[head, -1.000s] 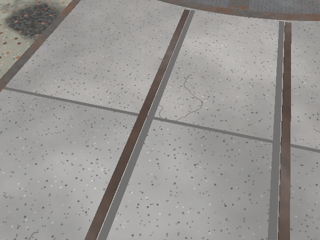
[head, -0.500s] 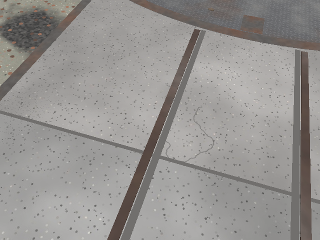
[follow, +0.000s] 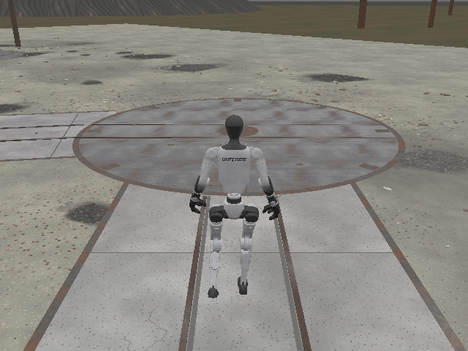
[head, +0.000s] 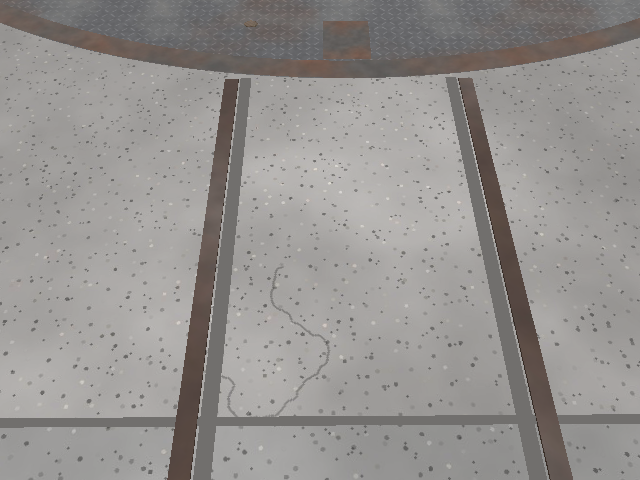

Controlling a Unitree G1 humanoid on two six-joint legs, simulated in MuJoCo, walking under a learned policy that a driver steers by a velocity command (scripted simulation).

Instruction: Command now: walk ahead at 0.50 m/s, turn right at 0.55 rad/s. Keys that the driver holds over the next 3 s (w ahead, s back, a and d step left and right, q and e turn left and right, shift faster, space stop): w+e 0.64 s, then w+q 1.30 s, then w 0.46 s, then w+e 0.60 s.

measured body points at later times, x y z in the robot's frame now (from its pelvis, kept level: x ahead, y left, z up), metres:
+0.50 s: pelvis +0.28 +0.05 +0.01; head +0.31 +0.05 +0.46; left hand +0.46 +0.29 -0.11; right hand +0.34 -0.25 -0.08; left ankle +0.35 +0.14 -0.73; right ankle +0.18 -0.06 -0.64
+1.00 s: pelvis +0.51 -0.10 +0.01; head +0.54 -0.12 +0.46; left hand +0.76 +0.08 -0.08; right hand +0.45 -0.38 -0.13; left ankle +0.48 +0.09 -0.64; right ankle +0.52 -0.21 -0.73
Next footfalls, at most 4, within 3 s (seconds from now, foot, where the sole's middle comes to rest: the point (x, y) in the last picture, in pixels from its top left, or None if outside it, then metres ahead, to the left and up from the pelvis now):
0.34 left None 0.39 0.13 -0.76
0.86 right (444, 424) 0.55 -0.23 -0.76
1.38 left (357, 284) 0.90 -0.06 -0.76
1.88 right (421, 193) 1.20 -0.25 -0.76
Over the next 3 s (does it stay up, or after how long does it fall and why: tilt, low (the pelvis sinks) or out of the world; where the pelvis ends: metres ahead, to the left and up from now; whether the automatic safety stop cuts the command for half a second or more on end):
stays up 1.60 -0.02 -0.01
